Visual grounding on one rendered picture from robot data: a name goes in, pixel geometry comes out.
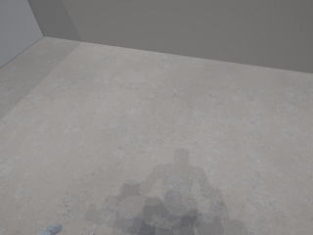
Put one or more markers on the robot left hand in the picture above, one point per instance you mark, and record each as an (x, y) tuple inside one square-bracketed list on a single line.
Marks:
[(51, 230)]

